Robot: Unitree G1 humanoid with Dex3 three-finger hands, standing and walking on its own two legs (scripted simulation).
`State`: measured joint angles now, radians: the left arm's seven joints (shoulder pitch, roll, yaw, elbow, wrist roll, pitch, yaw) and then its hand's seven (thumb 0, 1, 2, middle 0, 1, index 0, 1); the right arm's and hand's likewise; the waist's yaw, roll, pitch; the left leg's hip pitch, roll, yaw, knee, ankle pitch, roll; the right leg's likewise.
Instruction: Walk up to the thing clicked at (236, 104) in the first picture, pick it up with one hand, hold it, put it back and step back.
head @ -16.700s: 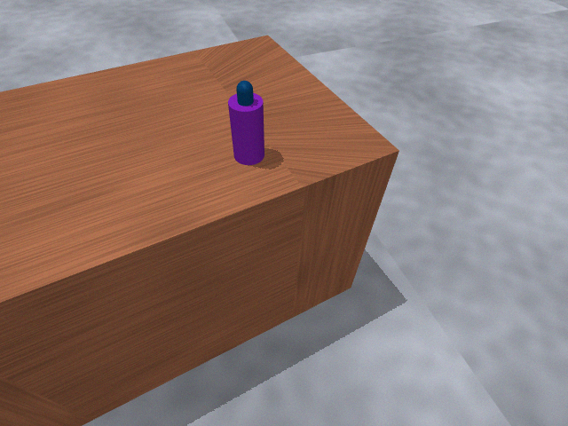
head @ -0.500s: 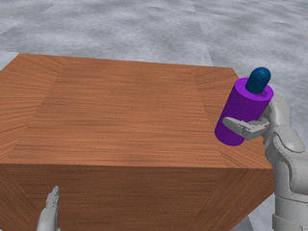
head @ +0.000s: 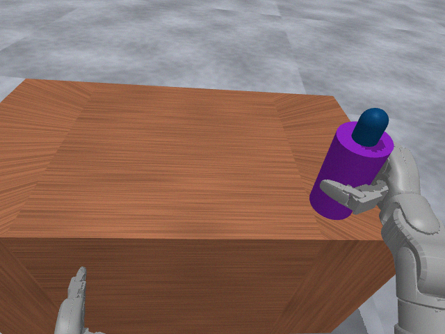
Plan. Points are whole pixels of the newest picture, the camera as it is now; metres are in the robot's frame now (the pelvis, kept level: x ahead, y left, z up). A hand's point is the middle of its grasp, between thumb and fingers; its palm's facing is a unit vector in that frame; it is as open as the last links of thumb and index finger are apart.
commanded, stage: hold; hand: right
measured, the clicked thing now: (350, 164) +0.31 -0.17 +0.22
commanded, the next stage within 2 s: crouch in 1.08 s
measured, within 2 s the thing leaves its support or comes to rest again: neither
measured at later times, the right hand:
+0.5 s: hand (347, 164) +0.32 -0.17 +0.21, palm faces +0.11 +0.99 -0.06, open 10.3 cm
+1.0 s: hand (344, 160) +0.32 -0.16 +0.22, palm faces +0.10 +0.99 -0.07, open 10.3 cm
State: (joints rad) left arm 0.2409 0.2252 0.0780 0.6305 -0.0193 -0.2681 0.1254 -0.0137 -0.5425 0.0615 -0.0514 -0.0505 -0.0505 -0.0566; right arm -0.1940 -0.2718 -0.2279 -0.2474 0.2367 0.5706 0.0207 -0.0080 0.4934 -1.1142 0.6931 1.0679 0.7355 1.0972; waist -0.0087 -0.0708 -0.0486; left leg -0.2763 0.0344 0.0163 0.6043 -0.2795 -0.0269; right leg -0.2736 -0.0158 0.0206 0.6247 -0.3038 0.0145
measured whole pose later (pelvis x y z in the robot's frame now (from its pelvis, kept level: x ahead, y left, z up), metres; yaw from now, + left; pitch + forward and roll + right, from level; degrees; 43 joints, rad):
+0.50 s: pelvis +0.00 +0.00 +0.00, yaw +0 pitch -3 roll +0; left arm 0.25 0.22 0.08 0.63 -0.02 -0.26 0.12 -0.01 -0.54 0.06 -0.05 -0.05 -0.05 -0.06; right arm -0.24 -0.27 -0.24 -0.21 0.23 0.59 0.02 -0.01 0.49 -1.12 0.69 1.07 0.73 1.10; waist 0.00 -0.07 -0.05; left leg -0.28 0.03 0.01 0.60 -0.27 -0.03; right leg -0.27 -0.02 0.02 0.62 -0.30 0.02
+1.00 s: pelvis +0.00 +0.00 +0.00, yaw +0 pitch -3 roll +0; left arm 0.23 0.22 0.07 0.66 -0.01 -0.27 0.13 -0.01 -0.54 0.06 -0.05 -0.05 -0.05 -0.06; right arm -0.26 -0.28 -0.23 -0.22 0.24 0.59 0.02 -0.01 0.49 -1.12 0.69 1.07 0.74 1.10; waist 0.00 -0.08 -0.05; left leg -0.28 0.03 0.02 0.61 -0.28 -0.02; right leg -0.28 -0.02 0.02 0.62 -0.30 0.02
